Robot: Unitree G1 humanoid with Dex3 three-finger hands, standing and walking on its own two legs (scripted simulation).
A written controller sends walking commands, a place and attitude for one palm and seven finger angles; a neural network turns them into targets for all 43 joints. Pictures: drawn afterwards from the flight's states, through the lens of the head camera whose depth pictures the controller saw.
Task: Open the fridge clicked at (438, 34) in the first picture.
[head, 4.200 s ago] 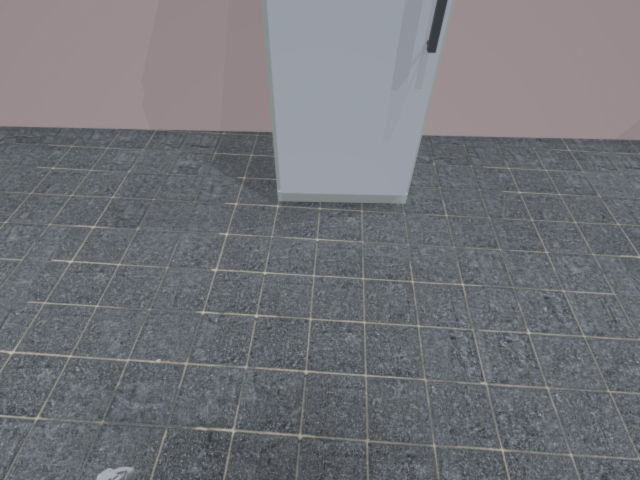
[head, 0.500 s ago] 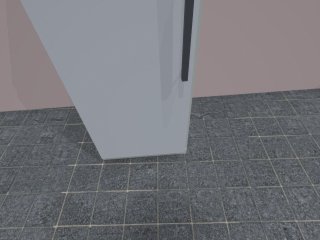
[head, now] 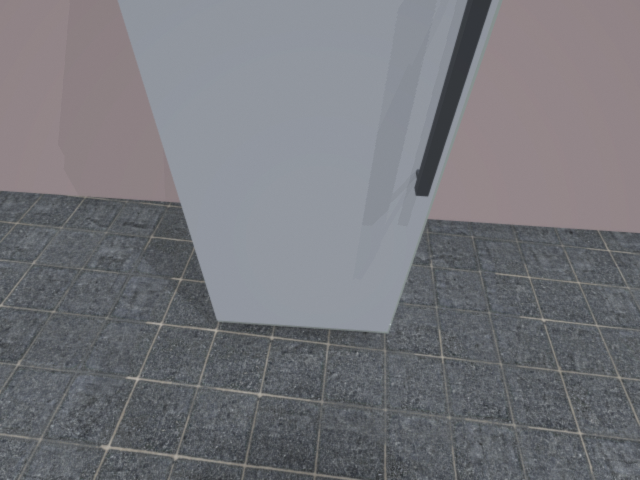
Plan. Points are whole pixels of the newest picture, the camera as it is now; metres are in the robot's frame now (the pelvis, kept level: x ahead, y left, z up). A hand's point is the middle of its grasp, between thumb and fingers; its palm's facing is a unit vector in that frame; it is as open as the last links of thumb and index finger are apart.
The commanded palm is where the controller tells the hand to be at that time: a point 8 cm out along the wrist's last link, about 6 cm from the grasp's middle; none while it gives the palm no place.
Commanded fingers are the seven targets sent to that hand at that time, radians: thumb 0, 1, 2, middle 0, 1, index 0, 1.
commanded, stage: take the last steps up to it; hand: right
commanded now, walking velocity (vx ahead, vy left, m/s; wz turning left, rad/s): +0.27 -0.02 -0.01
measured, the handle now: (453, 70) +0.67 -0.15 +0.21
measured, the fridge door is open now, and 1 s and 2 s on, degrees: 0 0 0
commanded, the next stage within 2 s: come to a stop and stand still in 0.34 s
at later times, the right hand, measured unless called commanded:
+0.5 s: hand out of the picture +0.18 -0.22 -0.17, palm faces +0.01 +0.98 -0.20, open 7.3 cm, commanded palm none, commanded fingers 0.00 -0.90 -0.90 0.20 0.30 0.20 0.30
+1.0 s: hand (477, 456) +0.22 -0.23 -0.19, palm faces +0.06 +0.98 -0.19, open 7.3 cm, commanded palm none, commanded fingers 0.00 -0.90 -0.90 0.20 0.30 0.20 0.30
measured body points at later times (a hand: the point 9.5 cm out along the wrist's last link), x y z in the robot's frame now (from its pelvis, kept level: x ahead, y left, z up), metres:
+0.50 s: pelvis +0.14 -0.04 +0.00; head +0.15 -0.04 +0.45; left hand +0.16 +0.19 -0.15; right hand +0.18 -0.27 -0.15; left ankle +0.17 +0.08 -0.70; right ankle +0.16 -0.13 -0.74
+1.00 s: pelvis +0.16 -0.05 -0.01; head +0.19 -0.07 +0.44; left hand +0.20 +0.20 -0.15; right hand +0.22 -0.28 -0.17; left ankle +0.21 +0.09 -0.73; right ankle +0.16 -0.14 -0.74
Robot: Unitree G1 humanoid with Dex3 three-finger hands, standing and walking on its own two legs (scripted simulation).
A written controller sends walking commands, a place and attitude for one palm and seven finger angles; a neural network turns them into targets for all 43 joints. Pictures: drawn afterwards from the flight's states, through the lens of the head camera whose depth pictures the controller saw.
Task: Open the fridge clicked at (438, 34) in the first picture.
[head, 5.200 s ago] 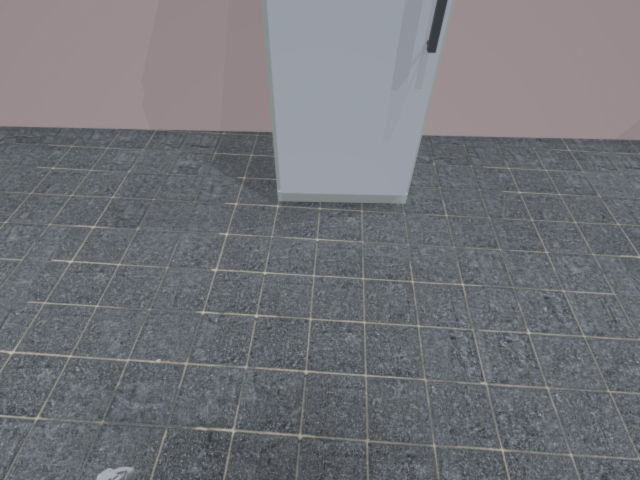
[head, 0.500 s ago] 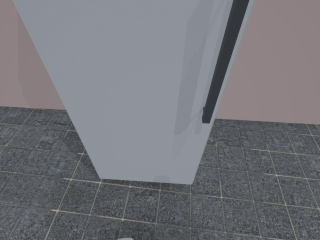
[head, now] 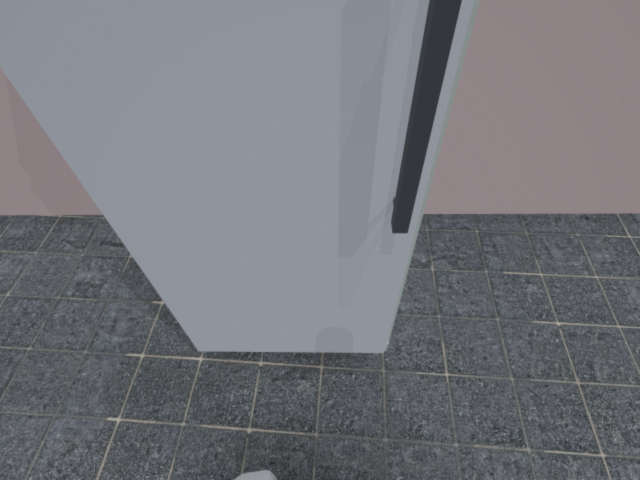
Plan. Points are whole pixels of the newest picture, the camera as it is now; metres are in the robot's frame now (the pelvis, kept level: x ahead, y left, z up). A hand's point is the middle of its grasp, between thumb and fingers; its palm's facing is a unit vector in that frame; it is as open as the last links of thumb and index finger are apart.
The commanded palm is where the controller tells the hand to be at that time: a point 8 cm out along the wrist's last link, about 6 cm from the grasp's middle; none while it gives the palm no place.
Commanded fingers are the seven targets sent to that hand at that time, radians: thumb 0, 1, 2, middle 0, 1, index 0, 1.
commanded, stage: come to a stop and stand still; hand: right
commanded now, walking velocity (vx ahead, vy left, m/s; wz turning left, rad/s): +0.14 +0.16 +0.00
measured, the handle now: (422, 86) +0.51 -0.09 +0.22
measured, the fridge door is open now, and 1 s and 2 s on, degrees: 0 0 0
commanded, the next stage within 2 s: look again from close up in 1.02 s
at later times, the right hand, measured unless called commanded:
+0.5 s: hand out of the picture +0.00 -0.15 -0.16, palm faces -0.01 +0.98 -0.20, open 7.3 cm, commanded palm none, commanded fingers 0.00 -0.90 -0.90 0.20 0.30 0.20 0.30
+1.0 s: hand out of the picture -0.04 -0.09 -0.16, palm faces +0.04 +0.99 -0.14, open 7.3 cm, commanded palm none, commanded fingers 0.00 -0.90 -0.90 0.20 0.30 0.20 0.30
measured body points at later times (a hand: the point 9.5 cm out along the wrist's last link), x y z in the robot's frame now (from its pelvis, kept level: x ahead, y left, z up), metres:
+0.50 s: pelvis -0.01 +0.02 +0.01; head -0.01 +0.03 +0.46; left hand -0.03 +0.24 -0.15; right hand +0.00 -0.20 -0.14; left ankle -0.05 +0.14 -0.73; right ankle +0.00 -0.10 -0.73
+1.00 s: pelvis -0.01 +0.06 +0.01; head +0.00 +0.06 +0.46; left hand -0.03 +0.27 -0.15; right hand -0.04 -0.14 -0.15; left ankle -0.05 +0.14 -0.73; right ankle +0.00 -0.10 -0.73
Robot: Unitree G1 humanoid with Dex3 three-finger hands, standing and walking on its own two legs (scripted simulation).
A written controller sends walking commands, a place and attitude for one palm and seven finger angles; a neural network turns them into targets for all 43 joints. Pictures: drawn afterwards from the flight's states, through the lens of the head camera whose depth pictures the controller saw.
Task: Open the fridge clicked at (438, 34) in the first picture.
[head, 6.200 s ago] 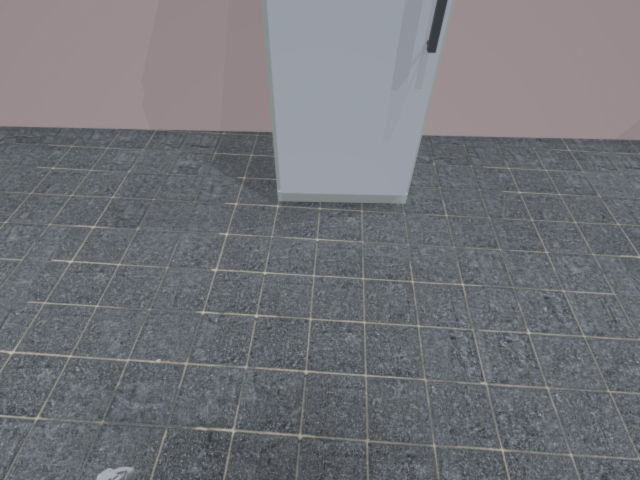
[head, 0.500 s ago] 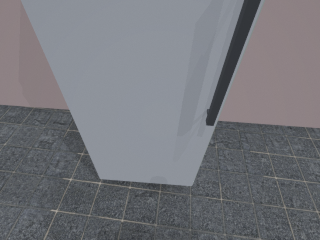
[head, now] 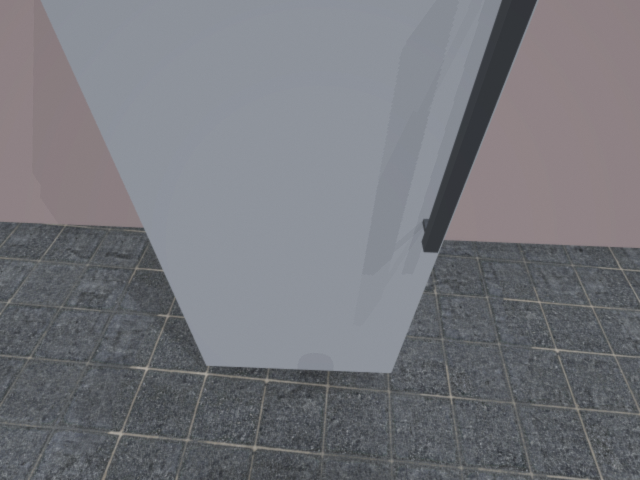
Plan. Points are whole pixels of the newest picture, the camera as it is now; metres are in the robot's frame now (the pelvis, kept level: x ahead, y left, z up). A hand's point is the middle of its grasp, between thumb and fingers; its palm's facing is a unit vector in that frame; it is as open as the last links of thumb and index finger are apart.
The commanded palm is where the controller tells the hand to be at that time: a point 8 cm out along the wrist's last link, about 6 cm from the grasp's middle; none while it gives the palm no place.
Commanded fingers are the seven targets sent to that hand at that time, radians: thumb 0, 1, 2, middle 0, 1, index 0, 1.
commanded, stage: come to a stop and stand still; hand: right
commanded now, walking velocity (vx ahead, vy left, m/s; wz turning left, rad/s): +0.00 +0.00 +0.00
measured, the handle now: (468, 118) +0.52 -0.15 +0.21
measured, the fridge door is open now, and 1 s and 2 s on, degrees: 0 0 0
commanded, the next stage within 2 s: look again from close up in 0.02 s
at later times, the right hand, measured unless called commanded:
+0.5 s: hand out of the picture +0.02 -0.23 -0.18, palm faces -0.01 +0.98 -0.21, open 7.3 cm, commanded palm none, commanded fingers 0.00 -0.90 -0.90 0.20 0.30 0.20 0.30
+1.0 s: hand out of the picture +0.01 -0.23 -0.18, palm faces -0.03 +0.98 -0.19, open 7.3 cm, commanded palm none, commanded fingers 0.00 -0.90 -0.90 0.20 0.30 0.20 0.30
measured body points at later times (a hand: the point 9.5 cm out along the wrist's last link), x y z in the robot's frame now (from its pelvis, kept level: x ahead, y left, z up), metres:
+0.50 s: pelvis +0.00 -0.05 -0.01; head -0.01 -0.05 +0.44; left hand +0.02 +0.19 -0.16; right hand +0.02 -0.28 -0.16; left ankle -0.04 +0.08 -0.74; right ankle +0.00 -0.14 -0.74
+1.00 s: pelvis +0.01 -0.05 +0.00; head +0.02 -0.06 +0.45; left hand +0.01 +0.17 -0.16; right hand +0.01 -0.28 -0.16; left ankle -0.04 +0.08 -0.74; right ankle +0.00 -0.14 -0.74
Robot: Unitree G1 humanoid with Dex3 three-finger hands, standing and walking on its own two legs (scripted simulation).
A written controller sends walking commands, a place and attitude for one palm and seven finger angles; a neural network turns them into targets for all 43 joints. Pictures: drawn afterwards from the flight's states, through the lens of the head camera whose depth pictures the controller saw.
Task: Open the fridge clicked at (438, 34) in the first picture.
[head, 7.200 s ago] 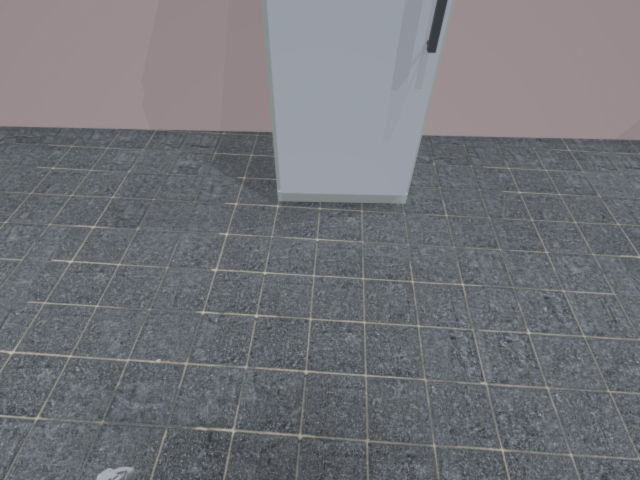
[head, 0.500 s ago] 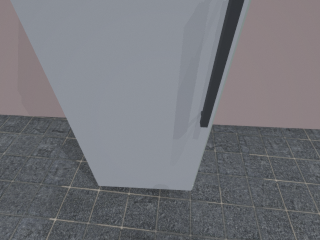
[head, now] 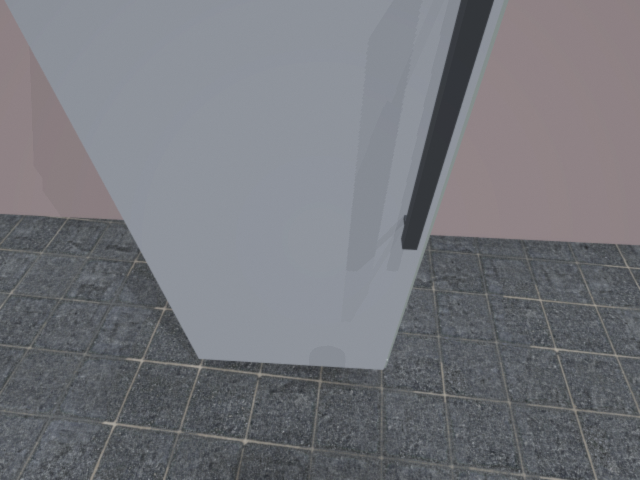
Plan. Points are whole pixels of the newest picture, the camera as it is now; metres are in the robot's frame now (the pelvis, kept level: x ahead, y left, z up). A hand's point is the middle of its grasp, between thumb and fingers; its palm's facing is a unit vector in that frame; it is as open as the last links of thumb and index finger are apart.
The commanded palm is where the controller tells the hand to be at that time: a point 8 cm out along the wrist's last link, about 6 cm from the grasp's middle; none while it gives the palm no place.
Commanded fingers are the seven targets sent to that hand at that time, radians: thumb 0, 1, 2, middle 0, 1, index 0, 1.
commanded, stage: look again from close up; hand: right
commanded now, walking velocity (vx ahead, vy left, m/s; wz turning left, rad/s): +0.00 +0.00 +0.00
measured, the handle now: (440, 112) +0.51 -0.12 +0.21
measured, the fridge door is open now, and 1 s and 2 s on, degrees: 0 0 0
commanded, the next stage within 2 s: raise the hand to about handle height in 0.26 s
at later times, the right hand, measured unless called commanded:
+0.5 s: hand out of the picture +0.15 -0.18 -0.06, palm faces +0.25 +0.96 -0.16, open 7.5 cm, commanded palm +0.10 -0.23 -0.05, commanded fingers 0.00 -0.71 -0.82 0.21 0.42 0.21 0.42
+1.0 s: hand (505, 460) +0.16 -0.19 +0.00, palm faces +0.00 +1.00 -0.06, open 9.9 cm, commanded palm +0.13 -0.25 +0.01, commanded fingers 0.00 -0.13 -0.57 0.25 0.80 0.25 0.80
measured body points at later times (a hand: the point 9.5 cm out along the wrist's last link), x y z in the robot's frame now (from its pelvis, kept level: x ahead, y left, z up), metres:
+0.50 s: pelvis -0.01 +0.02 -0.01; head +0.00 +0.02 +0.44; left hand +0.07 +0.26 -0.13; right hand +0.13 -0.23 -0.05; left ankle -0.04 +0.13 -0.74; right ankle -0.01 -0.08 -0.74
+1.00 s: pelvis -0.04 +0.05 -0.06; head -0.01 +0.04 +0.39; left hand +0.16 +0.27 -0.13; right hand +0.16 -0.24 +0.01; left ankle -0.04 +0.13 -0.74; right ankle -0.01 -0.08 -0.74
